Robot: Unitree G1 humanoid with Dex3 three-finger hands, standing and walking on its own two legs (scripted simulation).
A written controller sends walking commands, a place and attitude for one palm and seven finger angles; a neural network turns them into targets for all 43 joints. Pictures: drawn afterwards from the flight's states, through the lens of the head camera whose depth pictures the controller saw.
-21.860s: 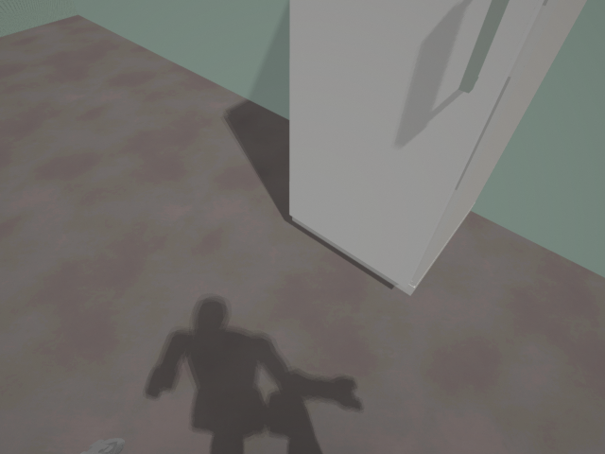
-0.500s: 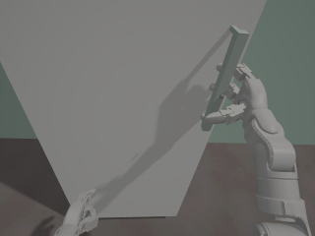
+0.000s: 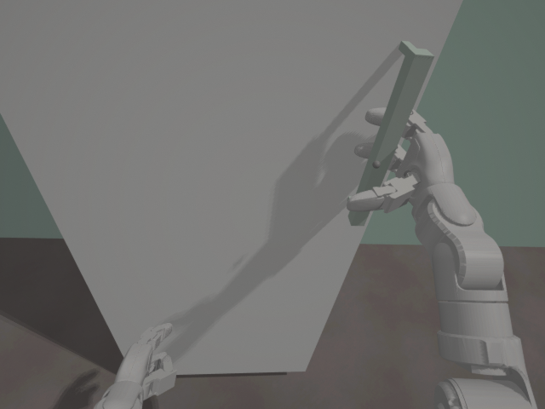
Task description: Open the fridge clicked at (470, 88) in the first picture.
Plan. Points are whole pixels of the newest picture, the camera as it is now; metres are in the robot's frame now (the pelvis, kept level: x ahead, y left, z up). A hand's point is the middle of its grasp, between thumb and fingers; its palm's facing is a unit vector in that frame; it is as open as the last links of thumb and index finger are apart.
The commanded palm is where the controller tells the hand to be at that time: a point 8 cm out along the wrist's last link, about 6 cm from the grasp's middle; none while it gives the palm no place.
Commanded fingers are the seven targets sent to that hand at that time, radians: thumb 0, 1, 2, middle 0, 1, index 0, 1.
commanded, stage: slide the fingers in behind the handle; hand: right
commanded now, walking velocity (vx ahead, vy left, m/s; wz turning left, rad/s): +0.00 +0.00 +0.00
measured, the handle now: (377, 145) +0.42 -0.11 +0.24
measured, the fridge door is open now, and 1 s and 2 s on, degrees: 0 0 0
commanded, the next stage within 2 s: grip the handle and tug to test in 0.14 s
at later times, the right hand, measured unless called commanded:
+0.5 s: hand (379, 164) +0.36 -0.10 +0.24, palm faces -0.08 +1.00 -0.03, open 12.8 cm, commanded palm +0.33 -0.15 +0.25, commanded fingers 0.00 -0.15 -0.58 0.37 1.29 0.37 1.29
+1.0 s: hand (376, 163) +0.36 -0.09 +0.24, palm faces -0.10 +1.00 -0.02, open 6.0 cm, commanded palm +0.34 -0.15 +0.25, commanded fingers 0.00 -0.90 -0.90 0.45 1.40 0.45 1.40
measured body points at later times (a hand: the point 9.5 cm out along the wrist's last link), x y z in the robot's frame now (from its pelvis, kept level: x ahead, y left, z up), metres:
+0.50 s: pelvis +0.00 +0.00 +0.00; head -0.04 +0.03 +0.45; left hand +0.20 +0.22 -0.08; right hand +0.35 -0.15 +0.25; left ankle -0.02 +0.09 -0.74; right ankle -0.01 -0.11 -0.74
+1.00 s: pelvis +0.01 +0.00 +0.00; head -0.03 +0.03 +0.45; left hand +0.20 +0.22 -0.08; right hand +0.36 -0.15 +0.25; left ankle -0.02 +0.09 -0.74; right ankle -0.01 -0.11 -0.74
